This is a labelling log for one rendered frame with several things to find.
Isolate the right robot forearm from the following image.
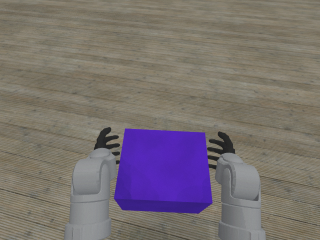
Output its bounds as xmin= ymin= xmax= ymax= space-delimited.
xmin=215 ymin=152 xmax=266 ymax=240

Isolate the carton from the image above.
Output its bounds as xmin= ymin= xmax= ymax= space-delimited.
xmin=114 ymin=128 xmax=213 ymax=214

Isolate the robot right hand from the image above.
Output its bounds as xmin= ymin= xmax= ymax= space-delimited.
xmin=207 ymin=131 xmax=235 ymax=170

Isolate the robot left hand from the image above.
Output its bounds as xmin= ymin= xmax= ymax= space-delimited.
xmin=94 ymin=127 xmax=120 ymax=164

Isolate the left robot forearm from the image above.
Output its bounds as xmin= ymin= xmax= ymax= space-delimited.
xmin=64 ymin=148 xmax=117 ymax=240

